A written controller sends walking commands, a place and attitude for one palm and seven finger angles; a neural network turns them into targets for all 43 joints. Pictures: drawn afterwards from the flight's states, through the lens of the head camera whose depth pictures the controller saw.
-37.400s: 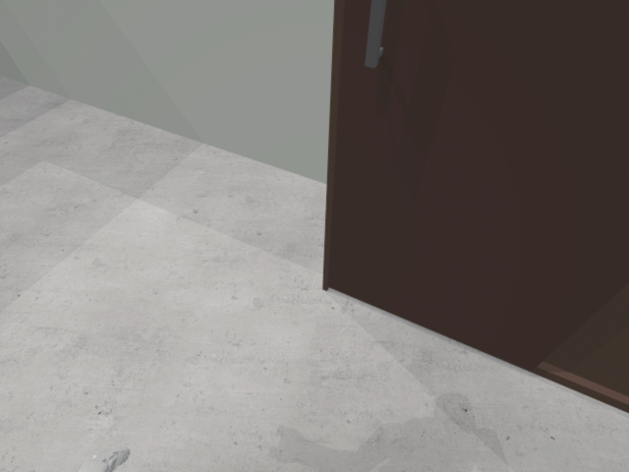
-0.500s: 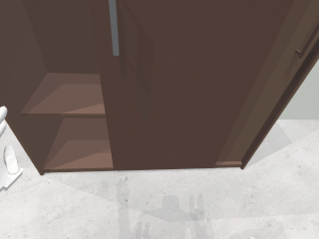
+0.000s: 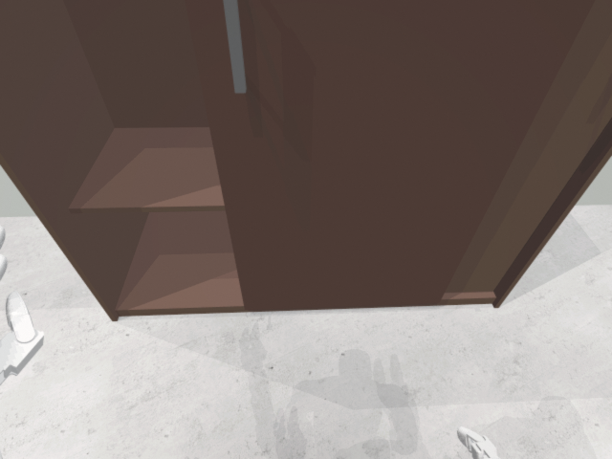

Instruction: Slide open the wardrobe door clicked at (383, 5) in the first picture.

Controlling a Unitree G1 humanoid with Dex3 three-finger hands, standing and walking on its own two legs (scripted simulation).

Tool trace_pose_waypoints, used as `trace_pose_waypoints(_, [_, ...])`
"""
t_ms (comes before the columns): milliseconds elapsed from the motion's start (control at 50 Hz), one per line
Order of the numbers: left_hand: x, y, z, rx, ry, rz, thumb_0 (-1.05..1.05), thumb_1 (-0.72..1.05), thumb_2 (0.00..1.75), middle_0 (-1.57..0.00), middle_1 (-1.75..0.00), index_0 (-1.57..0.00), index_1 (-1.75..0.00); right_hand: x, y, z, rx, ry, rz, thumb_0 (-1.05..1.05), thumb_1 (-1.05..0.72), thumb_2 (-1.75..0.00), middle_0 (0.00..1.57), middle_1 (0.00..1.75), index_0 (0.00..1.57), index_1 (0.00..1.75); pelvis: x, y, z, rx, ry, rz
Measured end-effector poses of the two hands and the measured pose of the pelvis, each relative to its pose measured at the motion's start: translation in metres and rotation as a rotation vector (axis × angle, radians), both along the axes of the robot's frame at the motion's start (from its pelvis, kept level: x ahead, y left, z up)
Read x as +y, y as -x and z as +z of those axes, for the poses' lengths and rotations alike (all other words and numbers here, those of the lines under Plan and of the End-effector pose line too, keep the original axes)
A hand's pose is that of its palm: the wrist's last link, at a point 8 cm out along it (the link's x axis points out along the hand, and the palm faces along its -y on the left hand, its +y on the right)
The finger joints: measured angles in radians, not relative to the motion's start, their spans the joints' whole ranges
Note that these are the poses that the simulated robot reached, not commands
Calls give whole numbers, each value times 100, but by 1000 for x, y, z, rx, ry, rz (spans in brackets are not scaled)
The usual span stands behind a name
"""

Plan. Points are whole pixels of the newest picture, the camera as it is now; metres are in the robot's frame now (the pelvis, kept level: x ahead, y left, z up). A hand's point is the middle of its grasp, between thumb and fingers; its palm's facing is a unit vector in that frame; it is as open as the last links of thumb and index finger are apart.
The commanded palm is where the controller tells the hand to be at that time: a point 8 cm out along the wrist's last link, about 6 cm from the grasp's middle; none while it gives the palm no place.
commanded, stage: let the arm hang, fingers relaxed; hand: left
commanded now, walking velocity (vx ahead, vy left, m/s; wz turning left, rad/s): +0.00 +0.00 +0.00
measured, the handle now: (234, 21) +0.72 +0.21 +0.26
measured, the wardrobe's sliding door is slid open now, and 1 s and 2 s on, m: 0.47 0.47 0.47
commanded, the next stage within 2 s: look to check the result in 1.10 s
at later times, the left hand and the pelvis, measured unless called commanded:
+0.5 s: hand out of the picture +0.03 +0.22 -0.17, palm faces +0.08 -0.97 -0.22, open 7.2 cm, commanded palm none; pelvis +0.00 +0.02 +0.00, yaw +5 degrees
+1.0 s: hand out of the picture -0.04 +0.22 -0.17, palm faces +0.07 -0.98 -0.16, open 7.4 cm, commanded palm none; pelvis -0.01 +0.05 +0.01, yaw +4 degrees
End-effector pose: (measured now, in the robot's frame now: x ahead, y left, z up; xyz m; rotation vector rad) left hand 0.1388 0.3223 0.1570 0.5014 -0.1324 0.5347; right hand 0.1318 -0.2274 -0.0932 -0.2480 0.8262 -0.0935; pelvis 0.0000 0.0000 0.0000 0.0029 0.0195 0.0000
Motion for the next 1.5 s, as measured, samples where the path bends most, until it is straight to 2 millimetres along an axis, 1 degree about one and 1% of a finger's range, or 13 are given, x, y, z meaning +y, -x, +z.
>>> trace_pose_waypoints(40, [5, -15, -38, 109, 73, -3, 1, 89, 90, -21, -30, -20, -30, -2, -8, -4, 15, 5, 35, 2, -90, -90, 20, 30, 20, 30, 6, -4, -3, 5, -2, 37])
trace_pose_waypoints(80, [6, -30, -100, 327, 189, -27, 1, 89, 90, -20, -30, -20, -30, -5, -16, -15, 42, 14, 50, 1, -90, -90, 20, 30, 20, 30, 15, -6, -13, 8, 12, 59])
trace_pose_waypoints(120, [-4, -31, -167, 588, 299, -46, 1, 90, 90, -20, -30, -19, -30, -5, -20, -26, 65, 19, 34, 1, -90, -90, 20, 30, 20, 30, 21, -5, -20, 15, 6, 58])
trace_pose_waypoints(180, [-40, -6, -246, 934, 444, -78, 1, 90, 90, -20, -30, -19, -30, -2, -13, -33, 104, 22, 18, 1, -91, -90, 20, 30, 20, 30, 20, -2, -23, 14, -19, 57])
trace_pose_waypoints(220, [-69, 21, -280, 1086, 531, -98, 1, 90, 90, -20, -30, -19, -30, -1, -3, -38, 151, 18, 16, 1, -91, -90, 20, 30, 20, 30, 16, 0, -23, 7, -32, 61])
trace_pose_waypoints(260, [-96, 52, -300, 1197, 616, -105, 2, 91, 90, -20, -30, -19, -30, -1, 12, -42, 224, 11, 2, 1, -91, -90, 20, 30, 20, 30, 13, -1, -20, 1, -19, 69])
trace_pose_waypoints(300, [-97, 65, -300, 1164, 685, -35, -3, 96, 89, -21, -30, -20, -30, 2, 27, -44, 307, 11, -3, 1, -91, -90, 20, 30, 20, 30, 11, -2, -15, 4, -6, 91])
trace_pose_waypoints(400, [-75, 91, -302, 1236, 671, 29, -5, 98, 89, -21, -30, -21, -30, 12, 55, -44, 438, 10, -21, 1, -91, -90, 20, 30, 20, 30, 13, -5, -7, -10, 7, 95])
trace_pose_waypoints(520, [-50, 118, -295, 1330, 649, 94, -2, 94, 89, -21, -30, -20, -30, 26, 75, -43, 460, -14, -60, 1, -91, -90, 20, 30, 20, 30, 25, -2, 1, -29, 17, 81])
trace_pose_waypoints(620, [-40, 135, -291, 1363, 647, 112, 0, 92, 90, -20, -30, -20, -30, 34, 86, -44, 474, -23, -68, 1, -92, -90, 20, 30, 20, 30, 34, 2, 5, -37, 15, 72])
trace_pose_waypoints(980, [-54, 181, -300, 1468, 727, 103, 1, 90, 90, -20, -30, -20, -30, 51, 126, -43, 547, -27, -100, 1, -91, -90, 20, 30, 20, 30, 50, 14, 7, -41, 7, 63])
trace_pose_waypoints(1220, [-53, 190, -299, 1496, 729, 122, 1, 90, 90, -20, -30, -20, -30, 57, 132, -44, 566, -37, -114, 1, -91, -90, 20, 30, 20, 30, 52, 13, 7, -37, 6, 61])
trace_pose_waypoints(1500, [-45, 168, -296, 1451, 692, 116, 1, 90, 90, -20, -30, -20, -30, 48, 115, -44, 534, -30, -106, 1, -91, -90, 20, 30, 20, 30, 49, 9, 8, -40, 4, 62])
